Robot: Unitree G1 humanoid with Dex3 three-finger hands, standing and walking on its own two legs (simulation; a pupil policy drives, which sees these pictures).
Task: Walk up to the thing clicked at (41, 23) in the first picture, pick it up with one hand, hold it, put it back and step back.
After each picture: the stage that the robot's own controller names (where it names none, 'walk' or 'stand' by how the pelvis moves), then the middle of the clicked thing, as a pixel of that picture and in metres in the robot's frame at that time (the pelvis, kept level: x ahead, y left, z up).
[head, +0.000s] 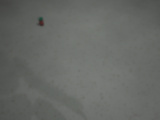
stand; (41, 21) +2.01 +0.60 -0.72
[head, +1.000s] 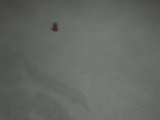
walk; (55, 26) +1.93 +0.31 -0.70
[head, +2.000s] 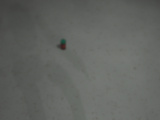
walk; (63, 44) +1.37 +0.18 -0.72
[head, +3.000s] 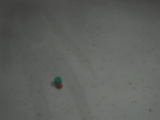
walk; (58, 83) +0.88 +0.22 -0.71
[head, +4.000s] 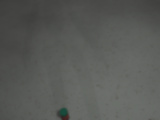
walk; (64, 114) +0.57 +0.23 -0.71
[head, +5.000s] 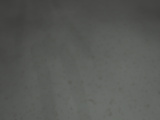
stand; out of the picture +0.42 +0.22 -0.71
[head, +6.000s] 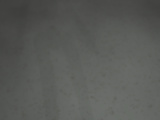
stand; out of the picture +0.40 +0.19 -0.71
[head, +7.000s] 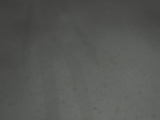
stand; out of the picture +0.37 +0.21 -0.72
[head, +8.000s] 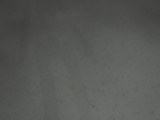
stand; out of the picture +0.37 +0.21 -0.72
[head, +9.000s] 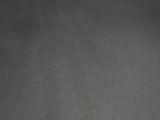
stand; out of the picture +0.37 +0.21 -0.73
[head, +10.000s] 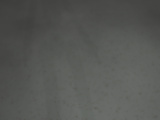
stand; out of the picture +0.37 +0.20 -0.73
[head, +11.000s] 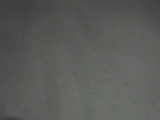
go down; out of the picture +0.39 +0.19 -0.71
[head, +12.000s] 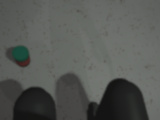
go down; (22, 57) +0.49 +0.20 -0.30
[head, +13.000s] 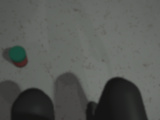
close in; (19, 57) +0.49 +0.20 -0.30
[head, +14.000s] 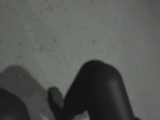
close in; out of the picture +0.48 +0.25 -0.24
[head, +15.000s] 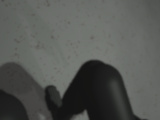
close; out of the picture +0.47 +0.26 -0.24
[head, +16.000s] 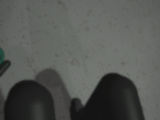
lift; out of the picture +0.40 +0.24 -0.17
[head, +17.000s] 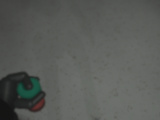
lift; (32, 96) +0.33 +0.18 -0.01
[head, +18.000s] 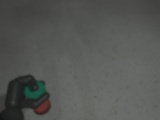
hold; (38, 98) +0.33 +0.17 -0.01
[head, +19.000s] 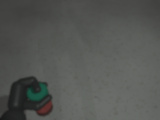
hold; (41, 100) +0.32 +0.16 -0.02
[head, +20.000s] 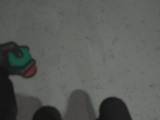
crouch; (24, 64) +0.44 +0.18 -0.10
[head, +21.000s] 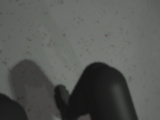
lower; out of the picture +0.48 +0.25 -0.23
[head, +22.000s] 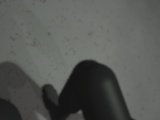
lower; out of the picture +0.47 +0.27 -0.25
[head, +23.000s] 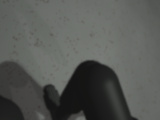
lower; out of the picture +0.47 +0.26 -0.25
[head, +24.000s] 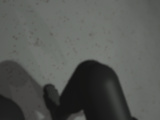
lower; out of the picture +0.47 +0.26 -0.25
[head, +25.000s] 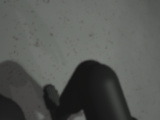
loosen; out of the picture +0.47 +0.26 -0.25
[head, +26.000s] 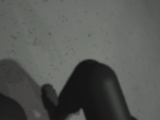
withdraw; out of the picture +0.47 +0.25 -0.25
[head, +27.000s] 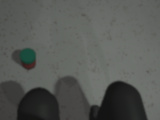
walk; (28, 59) +0.48 +0.20 -0.30
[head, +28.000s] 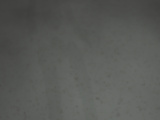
stand; out of the picture +0.39 +0.16 -0.65
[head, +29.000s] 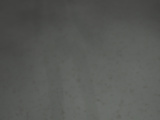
stand; out of the picture +0.40 +0.18 -0.67
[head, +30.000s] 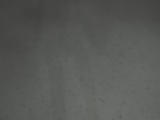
stand; out of the picture +0.40 +0.17 -0.68
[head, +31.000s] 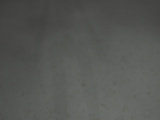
walk; out of the picture +0.41 +0.18 -0.72
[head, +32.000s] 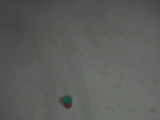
walk; (67, 102) +0.55 +0.10 -0.70
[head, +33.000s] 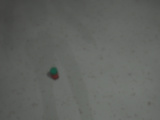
walk; (54, 73) +0.81 +0.26 -0.68
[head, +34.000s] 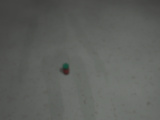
stand; (66, 69) +1.06 +0.20 -0.71
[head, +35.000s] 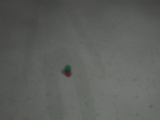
stand; (68, 71) +1.04 +0.17 -0.73
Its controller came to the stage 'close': yes
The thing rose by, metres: 0.71
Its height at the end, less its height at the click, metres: +0.00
